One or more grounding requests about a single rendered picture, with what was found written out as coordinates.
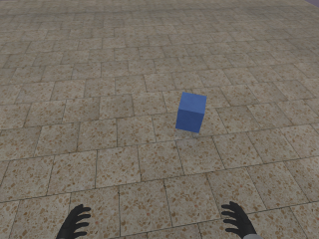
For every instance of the carton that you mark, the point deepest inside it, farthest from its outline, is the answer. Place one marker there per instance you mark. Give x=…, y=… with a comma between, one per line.
x=190, y=112

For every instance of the left robot hand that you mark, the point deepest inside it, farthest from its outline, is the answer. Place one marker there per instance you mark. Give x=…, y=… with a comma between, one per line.
x=69, y=226

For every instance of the right robot hand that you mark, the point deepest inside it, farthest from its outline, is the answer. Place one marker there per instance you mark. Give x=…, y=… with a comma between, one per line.
x=242, y=221

